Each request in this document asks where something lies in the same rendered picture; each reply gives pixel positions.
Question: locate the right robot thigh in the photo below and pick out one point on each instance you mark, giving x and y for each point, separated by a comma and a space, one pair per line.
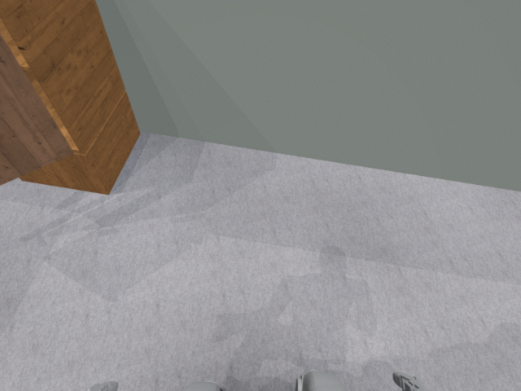
318, 381

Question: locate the cupboard door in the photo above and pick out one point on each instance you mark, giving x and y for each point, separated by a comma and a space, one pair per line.
29, 136

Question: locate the right robot hand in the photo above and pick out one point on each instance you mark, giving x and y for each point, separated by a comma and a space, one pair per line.
409, 383

